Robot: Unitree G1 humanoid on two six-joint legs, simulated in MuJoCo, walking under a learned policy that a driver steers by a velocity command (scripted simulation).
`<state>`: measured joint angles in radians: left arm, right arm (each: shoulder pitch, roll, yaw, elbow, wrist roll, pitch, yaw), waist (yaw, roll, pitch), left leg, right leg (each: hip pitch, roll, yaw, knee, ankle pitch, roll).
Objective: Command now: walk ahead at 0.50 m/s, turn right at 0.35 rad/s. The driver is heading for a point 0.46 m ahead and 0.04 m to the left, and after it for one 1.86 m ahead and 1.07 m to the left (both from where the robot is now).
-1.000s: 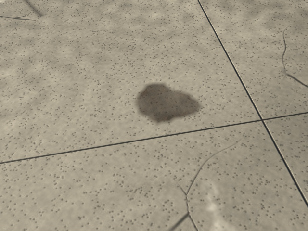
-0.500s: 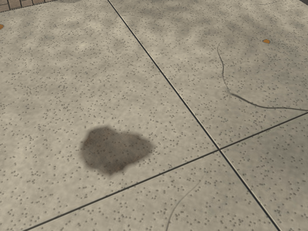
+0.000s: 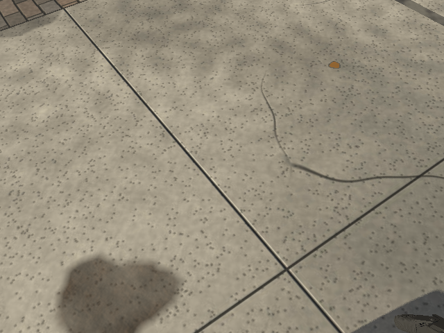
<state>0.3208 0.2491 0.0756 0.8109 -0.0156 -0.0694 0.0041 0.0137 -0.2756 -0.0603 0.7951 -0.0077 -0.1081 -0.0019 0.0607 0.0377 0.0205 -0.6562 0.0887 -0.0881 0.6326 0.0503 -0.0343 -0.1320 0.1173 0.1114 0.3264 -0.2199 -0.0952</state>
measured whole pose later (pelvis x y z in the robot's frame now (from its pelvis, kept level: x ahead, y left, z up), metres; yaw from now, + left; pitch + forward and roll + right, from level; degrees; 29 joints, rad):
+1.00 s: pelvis +0.38 +0.04 -0.02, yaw +15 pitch +1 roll -2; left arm 0.11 0.29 0.07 0.77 0.00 0.00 0.03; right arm 0.20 -0.30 -0.07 0.71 0.01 0.06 0.00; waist 0.00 0.00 0.03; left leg -0.40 0.06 0.04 0.71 -0.29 0.00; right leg -0.34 -0.09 -0.18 0.48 -0.15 0.01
